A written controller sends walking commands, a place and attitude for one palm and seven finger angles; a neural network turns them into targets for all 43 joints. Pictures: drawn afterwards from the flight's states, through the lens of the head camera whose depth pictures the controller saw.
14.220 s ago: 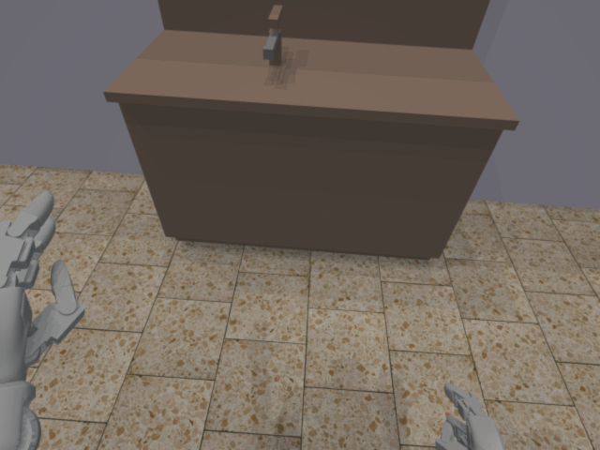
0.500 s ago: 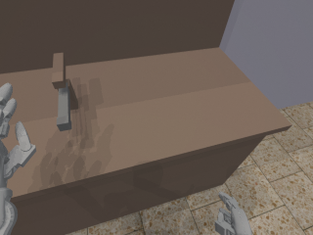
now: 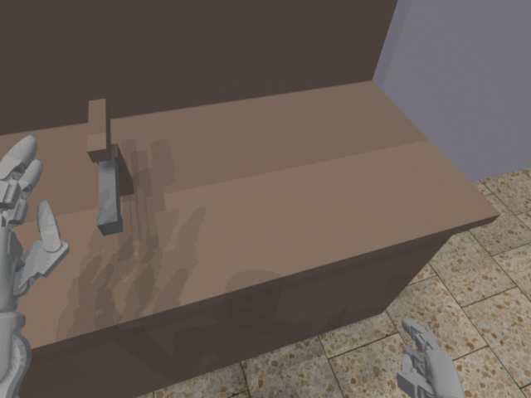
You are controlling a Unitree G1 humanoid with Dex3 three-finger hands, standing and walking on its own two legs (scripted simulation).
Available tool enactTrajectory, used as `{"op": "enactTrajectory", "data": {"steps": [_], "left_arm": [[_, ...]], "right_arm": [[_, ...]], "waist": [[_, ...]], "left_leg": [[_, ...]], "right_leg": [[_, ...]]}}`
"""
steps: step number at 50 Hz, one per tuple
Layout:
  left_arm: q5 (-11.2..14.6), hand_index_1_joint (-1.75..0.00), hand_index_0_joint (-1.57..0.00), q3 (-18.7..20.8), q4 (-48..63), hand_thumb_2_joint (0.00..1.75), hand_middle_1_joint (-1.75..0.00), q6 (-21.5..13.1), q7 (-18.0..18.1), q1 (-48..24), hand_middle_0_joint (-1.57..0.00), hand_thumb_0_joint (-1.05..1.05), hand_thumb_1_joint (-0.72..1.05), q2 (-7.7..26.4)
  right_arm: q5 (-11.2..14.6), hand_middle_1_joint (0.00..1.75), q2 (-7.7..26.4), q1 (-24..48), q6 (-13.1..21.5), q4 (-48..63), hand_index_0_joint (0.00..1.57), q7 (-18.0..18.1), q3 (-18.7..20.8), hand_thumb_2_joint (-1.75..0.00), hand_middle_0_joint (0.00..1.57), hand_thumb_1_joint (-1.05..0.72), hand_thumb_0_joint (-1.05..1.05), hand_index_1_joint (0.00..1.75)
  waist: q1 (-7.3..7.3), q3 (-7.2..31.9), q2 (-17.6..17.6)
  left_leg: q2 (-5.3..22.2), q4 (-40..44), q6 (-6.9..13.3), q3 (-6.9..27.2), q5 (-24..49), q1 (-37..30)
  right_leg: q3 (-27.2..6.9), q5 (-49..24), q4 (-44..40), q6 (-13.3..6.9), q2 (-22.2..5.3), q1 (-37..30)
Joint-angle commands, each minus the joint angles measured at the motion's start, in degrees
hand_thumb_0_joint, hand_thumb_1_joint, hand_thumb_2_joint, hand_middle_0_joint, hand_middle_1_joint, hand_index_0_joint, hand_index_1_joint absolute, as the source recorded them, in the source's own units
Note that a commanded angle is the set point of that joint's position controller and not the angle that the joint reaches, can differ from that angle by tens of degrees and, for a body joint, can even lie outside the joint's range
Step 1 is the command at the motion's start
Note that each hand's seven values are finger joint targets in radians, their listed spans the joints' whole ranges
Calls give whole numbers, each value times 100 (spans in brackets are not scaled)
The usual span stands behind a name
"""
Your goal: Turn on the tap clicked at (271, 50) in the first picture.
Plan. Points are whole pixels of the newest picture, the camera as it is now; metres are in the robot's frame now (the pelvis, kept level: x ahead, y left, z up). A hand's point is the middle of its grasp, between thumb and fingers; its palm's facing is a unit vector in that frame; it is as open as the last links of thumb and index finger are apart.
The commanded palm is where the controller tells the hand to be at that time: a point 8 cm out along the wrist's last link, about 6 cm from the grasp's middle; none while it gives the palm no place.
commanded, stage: come to a stop and stand still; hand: left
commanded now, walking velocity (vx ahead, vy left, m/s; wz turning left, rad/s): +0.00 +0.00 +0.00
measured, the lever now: (110, 222) +0.33 +0.27 +0.07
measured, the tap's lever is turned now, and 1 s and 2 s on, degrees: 0 0 0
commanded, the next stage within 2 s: look again from close up in 0.52 s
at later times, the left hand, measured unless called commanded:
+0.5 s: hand (19, 253) +0.22 +0.29 +0.16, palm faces +0.40 -0.85 -0.34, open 7.4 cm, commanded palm +0.16 +0.32 +0.17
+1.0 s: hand (12, 264) +0.21 +0.29 +0.16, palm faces +0.40 -0.84 -0.37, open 7.4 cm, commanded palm +0.15 +0.33 +0.17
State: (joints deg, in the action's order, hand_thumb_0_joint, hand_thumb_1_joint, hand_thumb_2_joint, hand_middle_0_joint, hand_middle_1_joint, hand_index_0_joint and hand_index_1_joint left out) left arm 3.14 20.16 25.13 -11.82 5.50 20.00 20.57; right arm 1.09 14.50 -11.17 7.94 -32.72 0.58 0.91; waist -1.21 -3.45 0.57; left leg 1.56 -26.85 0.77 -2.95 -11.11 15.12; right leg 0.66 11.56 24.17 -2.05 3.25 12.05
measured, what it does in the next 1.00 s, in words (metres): stands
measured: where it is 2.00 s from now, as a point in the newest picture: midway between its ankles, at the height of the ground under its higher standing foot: outside the picture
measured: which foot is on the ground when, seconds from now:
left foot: down 0.00-1.00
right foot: down 0.00-1.00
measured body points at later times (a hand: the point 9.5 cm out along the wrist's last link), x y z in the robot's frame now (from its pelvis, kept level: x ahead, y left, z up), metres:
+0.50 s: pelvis +0.01 +0.04 +0.00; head +0.03 +0.07 +0.45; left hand +0.20 +0.34 +0.18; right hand +0.22 -0.16 -0.06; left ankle +0.04 +0.11 -0.74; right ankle +0.02 -0.09 -0.74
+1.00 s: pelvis +0.00 +0.04 +0.00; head +0.02 +0.06 +0.45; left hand +0.18 +0.34 +0.18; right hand +0.18 -0.18 -0.07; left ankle +0.04 +0.11 -0.74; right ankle +0.02 -0.09 -0.74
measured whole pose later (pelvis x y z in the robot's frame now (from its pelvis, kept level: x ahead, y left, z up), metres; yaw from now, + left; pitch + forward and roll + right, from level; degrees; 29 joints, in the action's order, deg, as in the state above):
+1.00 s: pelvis +0.00 +0.04 +0.00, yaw +2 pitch -1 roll -2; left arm 2.0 19.5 26.2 -11.8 5.9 24.7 20.8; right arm 1.0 11.5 -12.5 6.1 -33.8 2.4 -1.3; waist -0.7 -2.6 0.9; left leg -1.9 -25.4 4.0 -2.1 -10.7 13.6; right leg 1.6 10.8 21.1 1.1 -0.1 9.0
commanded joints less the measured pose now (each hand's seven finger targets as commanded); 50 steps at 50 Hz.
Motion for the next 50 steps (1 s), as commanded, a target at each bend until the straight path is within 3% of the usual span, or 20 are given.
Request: {"op": "enactTrajectory", "data": {"steps": [1, 4, 9, 14, 15, 19, 20, 24, 25, 28, 30, 34, 35, 39, 40, 44, 45, 48, 49, 50], "left_arm": [[116, -30, -20, 995, 1362, 90, -30, -480, 121, 298, -20, 0, 90, 1397], [114, -30, -20, 1202, 1554, 90, -30, -578, 132, 48, -20, 0, 90, 1589], [47, -30, -20, 685, 1578, 90, -30, -567, 89, -93, -20, 0, 90, 1097], [-57, -30, -20, 513, 1426, 90, -30, -435, 103, 18, -20, 0, 90, 952], [-50, -30, -20, 391, 1292, 90, -30, -416, 81, -3, -20, 0, 90, 823], [-73, -30, -20, 720, 1423, 90, -30, -379, 123, -117, -20, 0, 90, 1122], [-39, -30, -20, 579, 1257, 90, -30, -374, 93, -61, -20, 0, 90, 942], [-55, -30, -20, 650, 1499, 90, -30, -359, 114, -236, -20, 0, 90, 1065], [-42, -30, -20, 446, 1369, 90, -30, -355, 84, -225, -20, 0, 90, 842], [-71, -30, -20, 412, 1490, 90, -30, -354, 107, -325, -20, 0, 90, 866], [-73, -30, -20, 373, 1380, 90, -30, -337, 110, -225, -20, 0, 90, 793], [-104, -30, -20, 558, 1443, 90, -30, -336, 162, -174, -20, 0, 90, 989], [-86, -30, -20, 401, 1350, 90, -30, -342, 137, -151, -20, 0, 90, 818], [-97, -30, -20, 648, 1371, 90, -30, -352, 178, -22, -20, 0, 90, 1048], [-68, -30, -20, 465, 1245, 90, -30, -350, 143, 22, -20, 0, 90, 850], [-90, -30, -20, 651, 1391, 90, -30, -361, 176, 38, -20, 0, 90, 1061], [-61, -30, -20, 499, 1240, 90, -30, -370, 147, 85, -20, 0, 90, 884], [-75, -30, -20, 499, 1383, 90, -30, -386, 148, 43, -20, 0, 90, 927], [-89, -30, -20, 646, 1405, 90, -30, -373, 175, 66, -20, 0, 90, 1071], [-56, -30, -20, 471, 1233, 90, -30, -368, 142, 73, -20, 0, 90, 864]], "right_arm": [[-36, 30, 436, 514, 339, 903, 20, 117, 143, -90, 20, -90, 0, 30], [-19, 30, 413, 637, 364, 872, 20, 219, 84, -90, 20, -90, 0, 30], [-8, 30, 375, 560, 512, 795, 20, 203, 42, -90, 20, -90, 0, 30], [-26, 30, 387, 514, 473, 714, 20, 127, 40, -90, 20, -90, 0, 30], [-70, 30, 434, 433, 422, 690, 20, 129, 44, -90, 20, -90, 0, 30], [-37, 30, 358, 572, 316, 759, 20, 154, 18, -90, 20, -90, 0, 30], [-80, 30, 375, 504, 261, 760, 20, 164, 6, -90, 20, -90, 0, 30], [-36, 30, 325, 624, 239, 836, 20, 190, -10, -90, 20, -90, 0, 30], [-73, 30, 370, 544, 213, 823, 20, 192, -6, -90, 20, -90, 0, 30], [-59, 30, 383, 511, 222, 871, 20, 195, 35, -90, 20, -90, 0, 30], [-63, 30, 388, 535, 197, 847, 20, 202, 17, -90, 20, -90, 0, 30], [-17, 30, 383, 599, 198, 878, 20, 206, 43, -90, 20, -90, 0, 30], [-57, 30, 415, 526, 164, 862, 20, 203, 39, -90, 20, -90, 0, 30], [3, 30, 394, 600, 177, 874, 20, 217, 65, -90, 20, -90, 0, 30], [-43, 30, 418, 531, 150, 863, 20, 216, 51, -90, 20, -90, 0, 30], [9, 30, 412, 594, 178, 862, 20, 220, 77, -90, 20, -90, 0, 30], [-36, 30, 442, 509, 156, 826, 20, 219, 66, -90, 20, -90, 0, 30], [-15, 30, 437, 480, 194, 848, 20, 223, 108, -90, 20, -90, 0, 30], [10, 30, 416, 583, 196, 828, 20, 230, 80, -90, 20, -90, 0, 30], [-32, 30, 428, 493, 173, 789, 20, 231, 64, -90, 20, -90, 0, 30]], "waist": [[-93, 896, 238], [-67, 875, -531], [-59, 1132, -676], [-38, 1141, -381], [-10, 1057, -394], [-20, 1009, -407], [-6, 958, -361], [-11, 952, -546], [8, 880, -498], [12, 914, -632], [7, 914, -554], [-16, 911, -600], [2, 898, -504], [-15, 895, -467], [5, 855, -355], [0, 862, -489], [15, 840, -424], [26, 864, -493], [0, 866, -533], [25, 777, -416]], "left_leg": [[133, 339, 84, 623, -43, -332], [275, 573, 119, 754, 150, -432], [393, 572, 112, 726, 1045, -730], [432, 516, 16, 716, 1480, -749], [435, 593, 18, 746, 1311, -609], [400, 664, -43, 743, 1024, -511], [396, 691, -7, 760, 923, -417], [393, 785, -56, 779, 632, -459], [392, 840, -27, 790, 491, -404], [422, 888, -53, 818, 341, -429], [390, 892, -30, 799, 336, -379], [406, 912, -80, 844, 299, -379], [385, 942, -55, 862, 225, -290], [376, 918, -63, 860, 132, -275], [358, 932, -15, 853, 9, -198], [337, 887, -15, 866, -10, -195], [317, 921, 18, 876, -101, -124], [331, 862, 15, 879, -20, -272], [327, 869, 13, 883, -51, -204], [338, 982, 0, 929, -150, -150]], "right_leg": [[-713, 327, -703, 53, -749, -14], [-518, -100, -424, 75, -614, -67], [-280, -822, -123, 120, -556, -357], [-183, -972, -163, 144, -540, -406], [-162, -863, -198, 147, -536, -395], [-162, -819, -256, 135, -541, -471], [-142, -800, -325, 138, -540, -488], [-164, -709, -348, 131, -549, -512], [-144, -634, -377, 133, -524, -475], [-197, -598, -357, 115, -550, -521], [-131, -617, -395, 138, -520, -541], [-129, -563, -391, 138, -535, -576], [-117, -551, -413, 135, -529, -606], [-130, -511, -437, 140, -563, -626], [-122, -476, -489, 142, -562, -616], [-155, -462, -489, 127, -593, -622], [-127, -409, -521, 130, -575, -621], [-224, -451, -500, 98, -622, -555], [-169, -418, -494, 125, -602, -598], [-126, -311, -519, 133, -541, -532]]}}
